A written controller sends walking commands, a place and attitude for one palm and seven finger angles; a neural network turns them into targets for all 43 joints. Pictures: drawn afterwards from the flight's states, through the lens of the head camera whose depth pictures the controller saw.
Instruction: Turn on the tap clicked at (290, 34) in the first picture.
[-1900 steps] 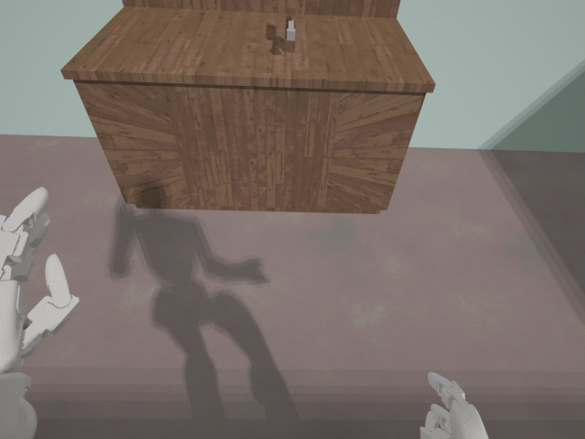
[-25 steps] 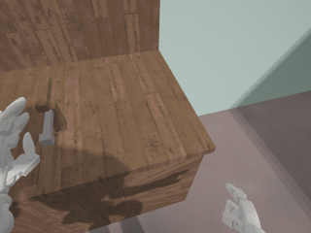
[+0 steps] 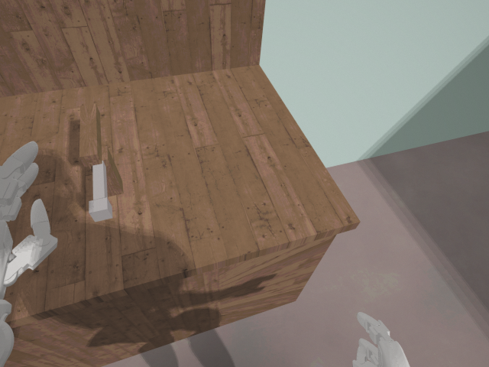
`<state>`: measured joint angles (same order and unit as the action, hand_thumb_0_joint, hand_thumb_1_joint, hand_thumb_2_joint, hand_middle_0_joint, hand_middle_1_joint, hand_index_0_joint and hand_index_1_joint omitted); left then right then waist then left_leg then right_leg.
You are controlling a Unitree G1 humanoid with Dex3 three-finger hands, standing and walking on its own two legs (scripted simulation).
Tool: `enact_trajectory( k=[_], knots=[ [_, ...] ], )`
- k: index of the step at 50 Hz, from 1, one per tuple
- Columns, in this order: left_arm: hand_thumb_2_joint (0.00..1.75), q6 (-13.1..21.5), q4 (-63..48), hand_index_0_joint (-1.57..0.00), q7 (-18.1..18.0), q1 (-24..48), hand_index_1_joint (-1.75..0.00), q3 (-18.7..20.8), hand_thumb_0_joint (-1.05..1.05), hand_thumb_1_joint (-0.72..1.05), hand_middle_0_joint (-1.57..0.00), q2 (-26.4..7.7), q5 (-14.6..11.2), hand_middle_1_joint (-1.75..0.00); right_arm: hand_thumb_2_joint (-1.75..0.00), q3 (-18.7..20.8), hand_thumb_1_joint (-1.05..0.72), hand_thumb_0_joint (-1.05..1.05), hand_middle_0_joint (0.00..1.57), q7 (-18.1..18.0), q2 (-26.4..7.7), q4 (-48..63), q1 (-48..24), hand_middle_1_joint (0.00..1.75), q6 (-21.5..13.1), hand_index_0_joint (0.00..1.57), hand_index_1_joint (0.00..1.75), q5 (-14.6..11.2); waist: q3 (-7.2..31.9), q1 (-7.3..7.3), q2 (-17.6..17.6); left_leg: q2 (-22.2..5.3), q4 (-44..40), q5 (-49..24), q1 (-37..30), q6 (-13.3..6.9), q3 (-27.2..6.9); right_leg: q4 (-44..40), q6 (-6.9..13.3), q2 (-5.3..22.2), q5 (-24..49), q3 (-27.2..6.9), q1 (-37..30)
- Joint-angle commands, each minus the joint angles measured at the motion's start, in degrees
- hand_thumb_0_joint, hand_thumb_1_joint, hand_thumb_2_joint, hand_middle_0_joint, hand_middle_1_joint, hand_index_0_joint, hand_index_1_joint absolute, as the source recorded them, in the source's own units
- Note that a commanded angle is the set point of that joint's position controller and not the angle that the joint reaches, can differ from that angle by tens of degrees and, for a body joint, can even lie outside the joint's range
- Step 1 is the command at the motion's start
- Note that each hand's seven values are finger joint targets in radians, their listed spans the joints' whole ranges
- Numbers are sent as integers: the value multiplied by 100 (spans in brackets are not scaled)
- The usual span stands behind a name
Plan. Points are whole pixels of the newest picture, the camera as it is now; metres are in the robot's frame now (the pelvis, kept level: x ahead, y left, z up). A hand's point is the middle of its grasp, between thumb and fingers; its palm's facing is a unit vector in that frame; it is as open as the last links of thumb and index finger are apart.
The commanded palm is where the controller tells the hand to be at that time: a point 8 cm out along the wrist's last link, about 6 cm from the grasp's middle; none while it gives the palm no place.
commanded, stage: come to a stop and stand still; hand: left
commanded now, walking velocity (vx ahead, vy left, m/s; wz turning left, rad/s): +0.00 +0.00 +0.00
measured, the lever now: (100, 209) +0.33 +0.27 +0.04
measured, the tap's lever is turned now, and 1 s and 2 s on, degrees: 0 0 0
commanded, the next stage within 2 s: look again from close up in 0.52 s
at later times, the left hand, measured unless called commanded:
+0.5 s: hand (5, 228) +0.23 +0.31 +0.16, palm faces +0.40 -0.84 -0.38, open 7.4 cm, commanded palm +0.16 +0.33 +0.17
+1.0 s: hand (33, 240) +0.22 +0.27 +0.15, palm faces +0.38 -0.84 -0.39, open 7.4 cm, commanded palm +0.16 +0.30 +0.17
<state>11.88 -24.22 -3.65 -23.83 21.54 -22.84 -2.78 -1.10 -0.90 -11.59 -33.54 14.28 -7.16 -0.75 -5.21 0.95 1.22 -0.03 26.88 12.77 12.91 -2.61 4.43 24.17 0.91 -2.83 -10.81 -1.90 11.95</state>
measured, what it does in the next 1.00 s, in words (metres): stands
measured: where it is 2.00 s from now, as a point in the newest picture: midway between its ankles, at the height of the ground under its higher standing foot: outside the picture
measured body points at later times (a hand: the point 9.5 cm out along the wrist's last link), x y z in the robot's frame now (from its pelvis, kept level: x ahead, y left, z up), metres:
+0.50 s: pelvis +0.01 +0.05 +0.00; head +0.04 +0.08 +0.45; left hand +0.20 +0.35 +0.18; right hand +0.21 -0.15 -0.07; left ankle +0.02 +0.09 -0.74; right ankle +0.02 -0.11 -0.74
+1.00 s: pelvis +0.01 +0.02 +0.00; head +0.03 +0.03 +0.45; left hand +0.19 +0.31 +0.17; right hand +0.19 -0.20 -0.07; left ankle +0.02 +0.09 -0.74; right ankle +0.02 -0.11 -0.74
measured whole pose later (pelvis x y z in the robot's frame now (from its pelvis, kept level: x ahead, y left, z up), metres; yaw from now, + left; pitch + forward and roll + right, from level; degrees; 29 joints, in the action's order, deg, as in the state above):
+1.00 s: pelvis +0.01 +0.02 +0.00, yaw +2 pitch +0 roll -1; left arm 11.9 -23.9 -4.8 -24.6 19.7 -20.6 -2.4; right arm -1.1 -1.5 -12.1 -32.7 11.9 -5.5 -0.9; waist -2.3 1.2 -0.1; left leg 1.8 24.9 12.2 12.7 -3.9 3.2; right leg 21.4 -0.4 -1.0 -10.4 -0.4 10.7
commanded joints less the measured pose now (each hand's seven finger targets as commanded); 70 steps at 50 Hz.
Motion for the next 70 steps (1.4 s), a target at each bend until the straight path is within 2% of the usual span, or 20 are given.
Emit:
enact_trajectory(
  k=[1, 6, 9, 14, 18, 25, 26, 30, 31, 35, 41, 54, 60, 61, 62, 63, 64, 65, 67, 70],
  knots=[
    [90, 476, -1098, -20, -126, 474, -30, 538, 0, 90, -20, -727, -34, -30, -90, 220, -90, 0, 20, -38, -651, 952, -655, 30, -460, 20, 30, -14, 1107, 85, -445, -639, -652, -258, -442, 32, -694, -306, 17, 508, 496, -219, -110],
    [90, 445, -790, -20, -96, 701, -30, 229, 0, 90, -20, -522, 76, -30, -90, 198, -90, 0, 20, -21, -677, 923, -663, 30, -407, 20, 30, -22, 733, 64, -618, -783, -1152, 618, -13, 65, -915, -168, -36, 421, 110, -59, 15],
    [90, 485, -972, -20, -124, 920, -30, 357, 0, 90, -20, -698, 140, -30, -90, 215, -90, 0, 20, -26, -645, 1008, -667, 30, -382, 20, 30, -34, 812, 81, -551, -892, -1264, 869, 85, 62, -1045, -5, -44, 434, 119, -24, -134],
    [90, 515, -1362, -20, -143, 934, -30, 473, 0, 90, -20, -823, 114, -30, -90, 210, -90, 0, 20, -23, -606, 1069, -652, 30, -357, 20, 30, 7, 1126, 73, -588, -839, -942, -412, -376, 225, -953, -50, 7, 493, 447, 39, -182],
    [90, 505, -1458, -20, -151, 860, -30, 431, 0, 90, -20, -803, 96, -30, -90, 214, -90, 0, 20, 6, -619, 1060, -635, 30, -338, 20, 30, 29, 1187, 56, -931, -874, -864, -1390, -685, 405, -943, 75, 31, 491, 295, 113, -26],
    [90, 406, -1366, -20, -181, 533, -30, 531, 0, 90, -20, -848, 77, -30, -90, 235, -90, 0, 20, 25, -647, 1068, -678, 30, -234, 20, 30, -15, 1235, 44, -641, -851, -678, -2295, -946, 577, -885, -50, 36, 500, 403, 194, 23],
    [90, 410, -1311, -20, -156, 537, -30, 365, 0, 90, -20, -684, 47, -30, -90, 238, -90, 0, 20, 26, -698, 1053, -621, 30, -205, 20, 30, 14, 1222, 21, -600, -840, -720, -2060, -824, 562, -893, -46, 35, 487, 368, 182, -18],
    [90, 415, -1540, -20, -207, 460, -30, 617, 0, 90, -20, -950, 75, -30, -90, 269, -90, 0, 20, 3, -693, 1088, -718, 30, -182, 20, 30, -35, 1319, 39, -741, -763, -663, -2021, -757, 600, -855, -115, 64, 527, 685, 165, -238],
    [90, 437, -1506, -20, -179, 437, -30, 420, 0, 90, -20, -754, 37, -30, -90, 255, -90, 0, 20, -1, -707, 1083, -662, 30, -167, 20, 30, 0, 1305, 23, -693, -744, -700, -1903, -685, 583, -875, -105, 63, 512, 640, 183, -245],
    [90, 432, -1568, -20, -228, 283, -30, 684, 0, 90, -20, -1000, 41, -30, -90, 281, -90, 0, 20, -36, -701, 1091, -725, 30, -172, 20, 30, -56, 1332, 35, -738, -686, -663, -1715, -581, 567, -854, -149, 76, 560, 839, 132, -392],
    [90, 429, -1188, -20, -205, 254, -30, 465, 0, 90, -20, -750, -15, -30, -90, 284, -90, 0, 20, -104, -734, 1031, -700, 30, -142, 20, 30, -35, 1173, 13, -412, -569, -716, -624, -282, 295, -811, -399, 80, 629, 835, -78, -358],
    [90, 314, -1126, -20, -236, 284, -30, 444, 0, 90, -20, -825, -19, -30, -90, 303, -90, 0, 20, -155, -716, 1037, -751, 30, -162, 20, 30, -67, 1066, 10, -317, -467, -590, -359, -257, 96, -789, -653, 116, 758, 790, -456, -229],
    [90, 328, -1235, -20, -252, 282, -30, 574, 0, 90, -20, -972, -20, -30, -90, 274, -90, 0, 20, -163, -692, 1022, -834, 30, -173, 20, 30, -93, 1123, 23, -390, -507, -723, -376, -343, 104, -830, -598, 87, 689, 677, -305, -226],
    [90, 343, -1170, -20, -228, 312, -30, 374, 0, 90, -20, -752, -34, -30, -90, 264, -90, 0, 20, -167, -719, 1022, -782, 30, -164, 20, 30, -57, 1100, 11, -288, -510, -741, -348, -334, 92, -843, -610, 84, 663, 640, -293, -197],
    [90, 889, -2616, -20, -268, 6160, -30, 3757, 0, 90, -20, -5405, 878, -30, -90, 283, -90, 0, 20, -116, -894, 892, -97, 30, -417, 20, 30, 289, -14, 52, 460, -570, -94, -380, 754, 35, -485, -959, -254, 682, 613, -391, 618],
    [90, 624, 858, -20, -14, 2739, -30, 1396, 0, 90, -20, -1697, 225, -30, -90, 63, -90, 0, 20, -130, -259, 624, -661, 30, -354, 20, 30, 50, 1259, 1, 245, -228, -305, -722, -215, 28, -719, -536, 176, 868, 122, -436, 388],
    [90, 569, 881, -20, 53, 1203, -30, 851, 0, 90, -20, -966, 60, -30, -90, 403, -90, 0, 20, -122, -713, 905, -486, 30, -482, 20, 30, 13, 1168, 264, -381, -294, -228, -619, -514, 141, -520, -716, 142, 762, 449, -994, 235],
    [90, 576, 398, -20, 109, 486, -30, 100, 0, 90, -20, -76, -169, -30, -90, 402, -90, 0, 20, 31, -643, 914, -562, 30, -504, 20, 30, -98, 1414, 164, -1164, -359, -384, -674, -619, 120, -427, -351, 170, 781, 670, -552, -166],
    [90, 655, -891, -20, 13, 498, -30, 66, 0, 90, -20, -452, -105, -30, -90, 392, -90, 0, 20, 139, -748, 1024, -599, 30, -530, 20, 30, -93, 1302, 171, -886, -483, -666, -317, -90, 68, -678, -74, 70, 660, 397, -379, -486],
    [90, 645, -1109, -20, -172, 70, -30, 462, 0, 90, -20, -861, -72, -30, -90, 329, -90, 0, 20, 122, -727, 1015, -770, 30, -564, 20, 30, -111, 1024, 205, -184, -515, -872, 526, 282, 34, -774, -148, -4, 539, -130, -259, -410]
  ],
)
